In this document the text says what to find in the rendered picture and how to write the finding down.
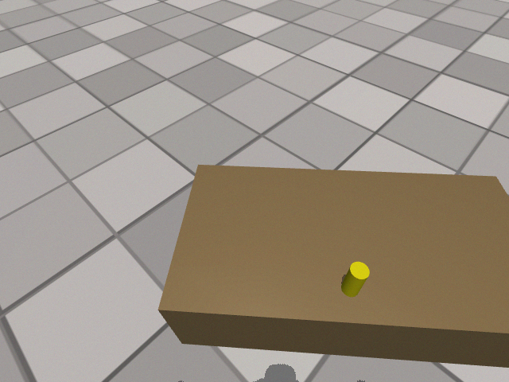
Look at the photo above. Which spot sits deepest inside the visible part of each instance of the can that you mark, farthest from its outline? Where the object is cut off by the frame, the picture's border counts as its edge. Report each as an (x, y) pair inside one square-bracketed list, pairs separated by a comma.
[(354, 279)]

